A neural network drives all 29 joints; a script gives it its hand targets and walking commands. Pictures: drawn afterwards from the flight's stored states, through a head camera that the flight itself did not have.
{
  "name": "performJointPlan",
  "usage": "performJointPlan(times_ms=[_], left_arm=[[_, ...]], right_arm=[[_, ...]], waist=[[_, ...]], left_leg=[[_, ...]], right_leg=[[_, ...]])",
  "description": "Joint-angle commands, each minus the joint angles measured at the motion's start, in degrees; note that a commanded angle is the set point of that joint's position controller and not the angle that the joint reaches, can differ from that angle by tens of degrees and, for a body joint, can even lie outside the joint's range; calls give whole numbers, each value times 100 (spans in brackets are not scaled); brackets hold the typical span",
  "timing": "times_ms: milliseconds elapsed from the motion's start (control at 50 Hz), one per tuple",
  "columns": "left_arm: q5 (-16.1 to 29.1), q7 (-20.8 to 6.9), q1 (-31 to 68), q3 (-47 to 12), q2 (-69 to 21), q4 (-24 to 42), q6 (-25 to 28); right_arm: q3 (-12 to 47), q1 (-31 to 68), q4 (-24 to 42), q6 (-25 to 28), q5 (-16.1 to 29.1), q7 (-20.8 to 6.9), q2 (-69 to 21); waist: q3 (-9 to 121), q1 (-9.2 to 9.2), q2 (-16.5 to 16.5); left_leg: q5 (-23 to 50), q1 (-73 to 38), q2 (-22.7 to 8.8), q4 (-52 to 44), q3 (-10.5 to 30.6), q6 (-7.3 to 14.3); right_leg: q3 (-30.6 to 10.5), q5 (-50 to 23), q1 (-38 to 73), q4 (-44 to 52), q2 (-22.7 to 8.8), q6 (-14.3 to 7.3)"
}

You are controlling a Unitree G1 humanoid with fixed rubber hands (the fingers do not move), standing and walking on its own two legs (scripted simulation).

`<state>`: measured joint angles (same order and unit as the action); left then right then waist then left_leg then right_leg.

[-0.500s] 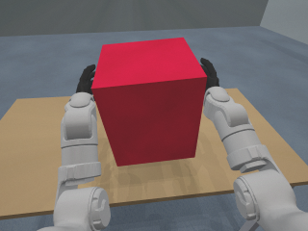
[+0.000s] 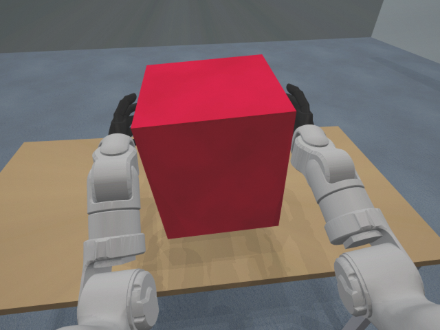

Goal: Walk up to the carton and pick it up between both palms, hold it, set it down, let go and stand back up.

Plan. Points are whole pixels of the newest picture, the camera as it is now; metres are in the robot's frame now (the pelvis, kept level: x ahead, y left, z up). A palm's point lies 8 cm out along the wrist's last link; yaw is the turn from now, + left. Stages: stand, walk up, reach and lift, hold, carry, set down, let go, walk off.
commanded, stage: hold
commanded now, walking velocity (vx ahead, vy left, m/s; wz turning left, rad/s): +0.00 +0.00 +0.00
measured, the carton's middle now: (214, 147) +0.38 +0.01 +0.19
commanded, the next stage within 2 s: none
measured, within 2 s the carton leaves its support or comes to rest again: neither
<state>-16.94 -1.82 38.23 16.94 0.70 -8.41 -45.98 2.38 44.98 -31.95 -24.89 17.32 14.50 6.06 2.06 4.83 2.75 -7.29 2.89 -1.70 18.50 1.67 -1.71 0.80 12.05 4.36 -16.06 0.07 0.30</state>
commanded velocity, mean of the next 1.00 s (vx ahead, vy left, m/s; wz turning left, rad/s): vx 0.00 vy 0.00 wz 0.00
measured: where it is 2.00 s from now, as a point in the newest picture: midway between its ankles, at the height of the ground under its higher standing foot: outside the picture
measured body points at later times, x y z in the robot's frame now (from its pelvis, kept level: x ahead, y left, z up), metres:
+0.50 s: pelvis +0.00 +0.00 +0.00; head -0.07 +0.03 +0.44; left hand +0.37 +0.17 +0.23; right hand +0.38 -0.14 +0.24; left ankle +0.04 +0.14 -0.75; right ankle -0.02 -0.12 -0.75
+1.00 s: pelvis +0.01 +0.00 +0.00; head -0.07 +0.03 +0.44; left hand +0.38 +0.16 +0.23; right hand +0.38 -0.15 +0.24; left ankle +0.04 +0.14 -0.75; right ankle -0.02 -0.12 -0.75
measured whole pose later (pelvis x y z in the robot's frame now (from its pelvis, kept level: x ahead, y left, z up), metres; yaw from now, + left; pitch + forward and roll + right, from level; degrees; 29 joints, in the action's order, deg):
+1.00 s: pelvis +0.01 +0.00 +0.00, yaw -1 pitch -9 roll +0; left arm -17.3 -2.1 38.4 18.1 -0.1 -8.6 -46.9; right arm 3.4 44.8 -31.2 -27.2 18.7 15.7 6.7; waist 2.5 4.9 2.6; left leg -8.4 1.7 -1.6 19.0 0.9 -1.4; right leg -0.1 12.3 5.6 -15.6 0.0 0.6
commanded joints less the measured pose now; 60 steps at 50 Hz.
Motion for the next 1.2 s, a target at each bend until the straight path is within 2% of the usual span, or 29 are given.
performJointPlan(times_ms=[0, 480, 500, 520, 540, 560, 640, 680, 800, 860, 940, 1060, 1180], left_arm=[[923, -773, 4124, -2633, -3395, 680, 498], [954, -735, 4207, -2653, -3475, 613, 495], [732, -827, 4230, -2265, -3170, -261, 430], [801, -878, 4365, -2261, -3317, 73, 493], [779, -882, 4360, -2277, -3300, 29, 493], [787, -879, 4470, -2289, -3350, 6, 504], [1093, -738, 4565, -2677, -3557, 594, 607], [1108, -675, 4422, -2682, -3540, 688, 598], [859, -729, 3881, -2393, -3345, 559, 412], [862, -773, 3898, -2415, -3322, 630, 351], [843, -843, 4088, -2396, -3312, 561, 321], [940, -858, 4437, -2548, -3430, 473, 383], [950, -795, 4454, -2470, -3436, 317, 459]], right_arm=[[1869, 4453, 1744, 166, 584, -521, -3812], [1741, 4524, 1596, 177, 560, -582, -3738], [1224, 4177, 869, -12, 198, -525, -3480], [1271, 4424, 1190, 73, 167, -575, -3691], [1227, 4361, 1080, 59, 153, -599, -3640], [1229, 4512, 1092, 76, 168, -615, -3639], [1756, 4794, 1886, 195, 603, -541, -3829], [1948, 4731, 2043, 163, 754, -491, -3820], [1988, 4396, 1946, 54, 767, -471, -3602], [1950, 4342, 1921, -7, 791, -447, -3560], [1767, 4300, 1711, -92, 685, -454, -3582], [1563, 4491, 1610, -88, 551, -489, -3677], [1622, 4699, 1657, -17, 542, -513, -3735]], waist=[[1800, 21, -326], [1825, 37, -427], [961, 320, -274], [1401, 134, -243], [1393, 184, -328], [1449, 149, -382], [2499, 141, -549], [2577, 90, -538], [2006, -75, -285], [1835, -26, -281], [1533, 64, -299], [1624, 193, -498], [1960, 99, -444]], left_leg=[[1266, -1268, 446, 58, -280, 67], [1180, -1229, 392, 27, -279, 35], [313, -950, 399, -182, -343, 91], [191, -844, 399, -250, -374, 140], [240, -856, 394, -260, -369, 121], [292, -844, 399, -237, -369, 95], [1607, -1365, 435, 241, -242, -41], [1883, -1494, 440, 341, -205, -61], [1670, -1433, 399, 173, -251, 20], [1702, -1442, 398, 169, -266, -6], [1337, -1281, 403, 59, -305, -4], [979, -1137, 412, 20, -302, -26], [947, -1150, 418, 39, -285, 22]], right_leg=[[212, -1193, -649, 320, 336, 412], [227, -821, -771, 349, 371, 328], [168, -334, -1013, 523, 267, 395], [207, -257, -908, 452, 260, 387], [183, -330, -893, 436, 274, 352], [192, -333, -895, 431, 279, 331], [199, -1649, -448, 163, 384, 398], [212, -1905, -436, 118, 414, 444], [207, -1538, -556, 257, 418, 411], [199, -1577, -558, 280, 419, 401], [181, -1337, -671, 348, 374, 396], [166, -1070, -783, 346, 334, 369], [171, -1037, -738, 300, 341, 388]])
